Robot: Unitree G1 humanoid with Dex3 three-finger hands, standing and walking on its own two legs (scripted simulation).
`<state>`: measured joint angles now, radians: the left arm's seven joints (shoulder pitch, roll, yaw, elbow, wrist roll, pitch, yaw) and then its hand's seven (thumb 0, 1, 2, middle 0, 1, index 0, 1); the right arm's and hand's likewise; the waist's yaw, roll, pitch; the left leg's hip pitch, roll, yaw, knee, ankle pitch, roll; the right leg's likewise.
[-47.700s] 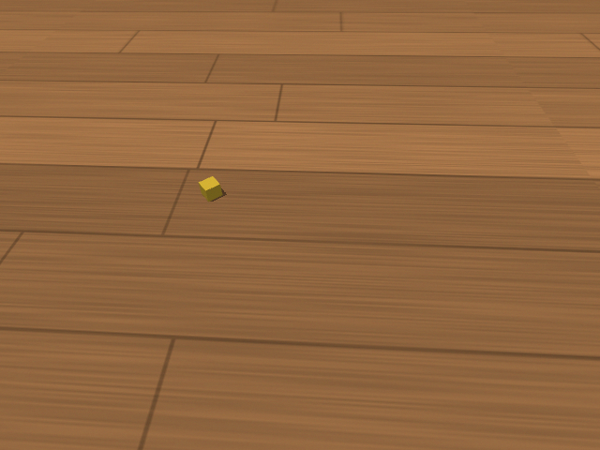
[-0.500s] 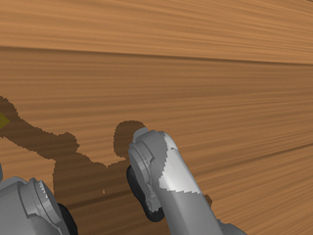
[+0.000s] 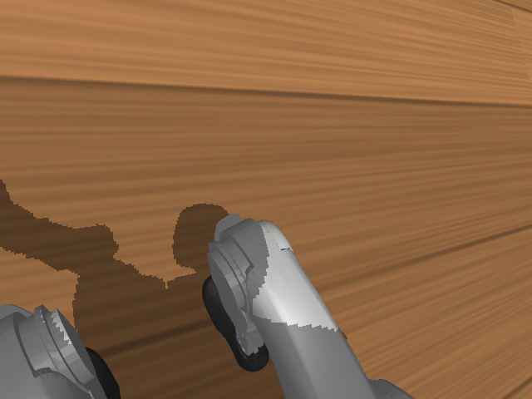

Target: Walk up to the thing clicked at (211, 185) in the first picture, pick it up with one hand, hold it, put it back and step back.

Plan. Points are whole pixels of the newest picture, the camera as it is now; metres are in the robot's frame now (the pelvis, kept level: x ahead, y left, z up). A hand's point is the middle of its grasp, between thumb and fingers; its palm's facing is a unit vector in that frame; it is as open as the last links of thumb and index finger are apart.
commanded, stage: open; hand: left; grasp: from above
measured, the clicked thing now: out of the picture +0.47 +0.28 -0.28
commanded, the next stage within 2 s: withdraw in 0.64 s
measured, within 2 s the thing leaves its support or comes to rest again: rests again in 1.00 s
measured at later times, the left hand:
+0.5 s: hand out of the picture +0.46 +0.28 -0.25, palm faces -0.36 -0.25 -0.90, open 12.1 cm
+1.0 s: hand out of the picture +0.48 +0.28 -0.22, palm faces -0.30 -0.24 -0.92, open 12.9 cm
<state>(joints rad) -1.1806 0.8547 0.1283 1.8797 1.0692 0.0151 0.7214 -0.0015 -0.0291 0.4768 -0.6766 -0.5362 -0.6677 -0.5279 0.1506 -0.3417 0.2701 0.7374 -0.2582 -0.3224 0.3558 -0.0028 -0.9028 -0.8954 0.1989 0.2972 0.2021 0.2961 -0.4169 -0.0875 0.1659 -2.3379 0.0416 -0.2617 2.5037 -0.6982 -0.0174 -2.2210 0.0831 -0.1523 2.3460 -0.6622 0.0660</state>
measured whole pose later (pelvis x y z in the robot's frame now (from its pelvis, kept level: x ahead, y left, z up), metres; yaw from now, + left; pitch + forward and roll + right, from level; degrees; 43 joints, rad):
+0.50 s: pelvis +0.00 +0.00 +0.01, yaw -1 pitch +29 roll -14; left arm -1.17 0.86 0.13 1.83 1.04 0.04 0.72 0.00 -0.19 0.71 -0.40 -0.73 -0.40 -0.74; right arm 0.15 -0.33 0.28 0.73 -0.25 -0.32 0.37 0.00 -0.90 -0.90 0.20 0.30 0.20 0.30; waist -0.42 -0.10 0.18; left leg -2.33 0.04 -0.27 2.49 -0.71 -0.02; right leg -2.21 0.08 -0.16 2.33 -0.67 0.07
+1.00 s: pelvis +0.00 +0.00 +0.01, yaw +0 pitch +31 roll -14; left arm -1.12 0.79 0.12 1.64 1.06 0.05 0.64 0.00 -0.31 0.81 -0.30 -0.76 -0.30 -0.78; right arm 0.19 -0.33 0.24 0.75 -0.22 -0.29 0.37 0.00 -0.92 -0.90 0.20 0.30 0.20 0.30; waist -0.39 -0.07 0.12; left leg -2.33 0.04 -0.26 2.47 -0.71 -0.02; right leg -2.21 0.08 -0.15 2.31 -0.68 0.06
